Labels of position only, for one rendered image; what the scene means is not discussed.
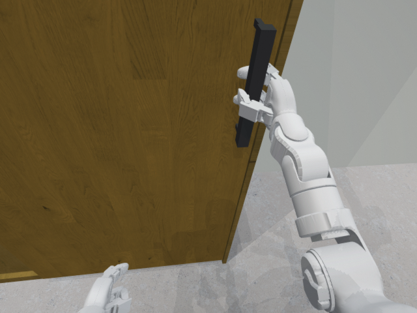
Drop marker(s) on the right robot forearm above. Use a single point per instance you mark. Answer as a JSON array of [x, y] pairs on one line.
[[311, 185]]

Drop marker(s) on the left robot hand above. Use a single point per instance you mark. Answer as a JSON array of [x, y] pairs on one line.
[[111, 300]]

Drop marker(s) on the robot right upper arm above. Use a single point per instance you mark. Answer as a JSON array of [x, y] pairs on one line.
[[342, 278]]

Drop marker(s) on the handle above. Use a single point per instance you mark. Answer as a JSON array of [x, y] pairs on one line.
[[260, 57]]

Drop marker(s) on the right robot hand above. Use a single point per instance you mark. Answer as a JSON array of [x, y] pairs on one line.
[[278, 99]]

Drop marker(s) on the wardrobe door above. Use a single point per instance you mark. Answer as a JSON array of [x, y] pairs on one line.
[[117, 129], [9, 263]]

